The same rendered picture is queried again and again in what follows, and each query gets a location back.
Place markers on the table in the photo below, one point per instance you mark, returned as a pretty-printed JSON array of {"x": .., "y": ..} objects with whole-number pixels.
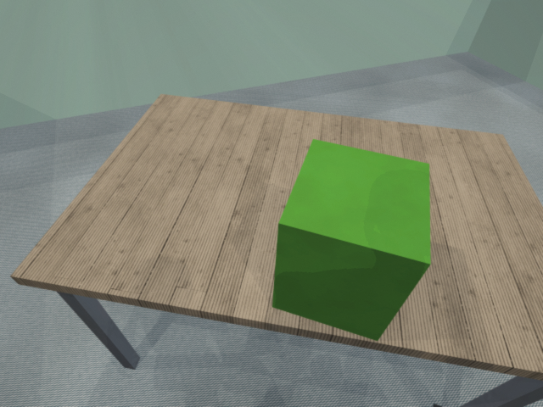
[{"x": 183, "y": 217}]

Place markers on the carton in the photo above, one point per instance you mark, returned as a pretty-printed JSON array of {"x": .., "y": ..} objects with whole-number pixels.
[{"x": 354, "y": 238}]

